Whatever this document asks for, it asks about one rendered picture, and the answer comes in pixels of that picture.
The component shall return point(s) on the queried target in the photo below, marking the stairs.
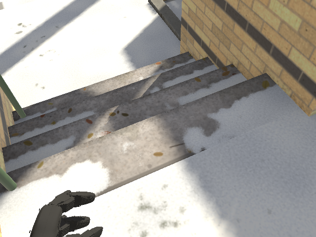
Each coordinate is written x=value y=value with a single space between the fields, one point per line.
x=79 y=116

